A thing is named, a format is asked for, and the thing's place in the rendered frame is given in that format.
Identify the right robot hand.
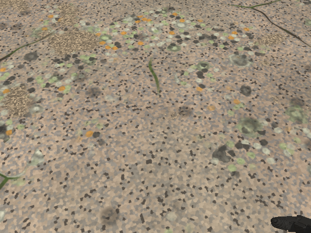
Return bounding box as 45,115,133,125
270,215,311,233

